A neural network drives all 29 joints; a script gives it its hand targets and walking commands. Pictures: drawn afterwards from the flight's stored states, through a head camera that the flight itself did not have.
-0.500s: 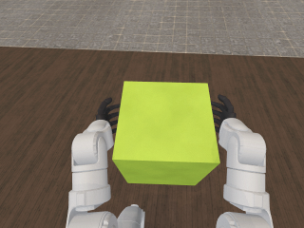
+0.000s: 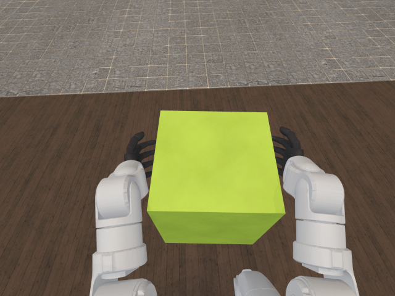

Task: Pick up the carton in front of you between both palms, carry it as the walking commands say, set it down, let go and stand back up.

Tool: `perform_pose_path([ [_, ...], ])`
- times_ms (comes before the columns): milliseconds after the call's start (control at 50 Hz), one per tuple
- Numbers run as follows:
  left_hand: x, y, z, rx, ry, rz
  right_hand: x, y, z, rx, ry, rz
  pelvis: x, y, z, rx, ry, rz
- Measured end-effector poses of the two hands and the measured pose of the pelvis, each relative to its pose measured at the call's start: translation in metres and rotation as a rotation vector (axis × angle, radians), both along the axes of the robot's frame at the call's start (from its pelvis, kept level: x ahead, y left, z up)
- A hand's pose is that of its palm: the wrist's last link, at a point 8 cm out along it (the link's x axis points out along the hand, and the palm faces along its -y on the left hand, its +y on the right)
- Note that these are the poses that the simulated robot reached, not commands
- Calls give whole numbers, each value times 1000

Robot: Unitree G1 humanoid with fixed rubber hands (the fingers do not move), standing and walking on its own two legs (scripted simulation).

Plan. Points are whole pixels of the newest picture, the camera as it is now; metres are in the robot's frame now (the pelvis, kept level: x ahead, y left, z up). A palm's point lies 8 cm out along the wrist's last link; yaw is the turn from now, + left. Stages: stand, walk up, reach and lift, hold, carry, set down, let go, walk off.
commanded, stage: carry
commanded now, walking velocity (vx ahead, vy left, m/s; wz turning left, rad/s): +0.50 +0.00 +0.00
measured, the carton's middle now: (211, 184) +0.33 -0.02 +0.01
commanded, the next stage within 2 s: none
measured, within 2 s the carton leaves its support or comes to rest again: neither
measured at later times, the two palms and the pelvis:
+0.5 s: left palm (147, 87) +0.62 +0.14 +0.05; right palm (250, 75) +0.66 -0.16 +0.05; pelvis +0.32 -0.04 -0.04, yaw +3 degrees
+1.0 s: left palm (153, 38) +0.96 +0.15 +0.01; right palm (232, 36) +0.95 -0.15 +0.02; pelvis +0.63 +0.01 -0.08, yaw +0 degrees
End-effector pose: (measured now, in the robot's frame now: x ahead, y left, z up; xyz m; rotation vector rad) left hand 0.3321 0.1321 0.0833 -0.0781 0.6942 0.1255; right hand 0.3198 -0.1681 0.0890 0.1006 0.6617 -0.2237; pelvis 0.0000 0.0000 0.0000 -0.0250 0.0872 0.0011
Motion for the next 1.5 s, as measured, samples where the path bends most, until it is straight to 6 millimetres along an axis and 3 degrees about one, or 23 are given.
perform_pose_path([
  [120, 71, 5, 9, 0, -64, 29, 83, 5, 14, -7, -64, 34, 74, -7, 0, 1, 7, 14],
  [200, 127, 2, 13, 10, -109, 36, 144, 2, 18, -19, -108, 57, 133, -16, -11, 20, 6, 23],
  [280, 188, -5, 6, 39, -137, 48, 210, -5, 4, -18, -135, 88, 200, -27, -40, 49, -18, 49],
  [320, 212, -4, -3, 67, -117, 64, 241, -4, -9, -7, -116, 116, 225, -29, -50, 27, -21, 43],
  [420, 250, 4, -31, 42, 2, 117, 294, 6, -35, 11, 2, 154, 276, -40, -46, 37, -14, 40],
  [500, 291, 5, -34, 26, 9, 140, 338, 7, -39, 23, 9, 151, 317, -44, -39, 46, -3, 45],
  [640, 385, 4, -19, 36, -60, 109, 420, 4, -30, 23, -59, 124, 401, -35, -36, 51, 10, 28],
  [740, 460, 12, -15, 41, -110, 86, 489, 12, -25, 8, -110, 115, 473, -21, -50, 34, 7, 17],
  [820, 526, 22, -32, 36, -132, 54, 548, 22, -35, -22, -129, 99, 540, -7, -78, 6, -21, -12],
  [860, 556, 22, -46, 28, -104, 22, 571, 22, -45, -49, -100, 81, 562, -4, -86, 27, -20, -6],
  [940, 598, 14, -68, 12, -4, -15, 599, 15, -69, -27, 1, 33, 603, 7, -82, 14, -18, 1],
  [1000, 630, 13, -72, -3, 13, -10, 627, 14, -73, -6, 17, 8, 633, 13, -77, 6, -13, -3],
  [1160, 721, 21, -64, -6, -55, 19, 732, 21, -59, -9, -51, 35, 725, 10, -72, -2, 2, 11],
  [1260, 791, 17, -59, 5, -106, 29, 806, 17, -54, -23, -101, 61, 797, 0, -85, 18, 4, 23],
  [1380, 875, 10, -78, 61, -111, 58, 903, 11, -85, -8, -107, 116, 889, -13, -124, 26, -22, 43],
  [1500, 920, 21, -109, 38, 15, 128, 965, 23, -114, 17, 18, 156, 948, -25, -118, 39, -15, 41],
])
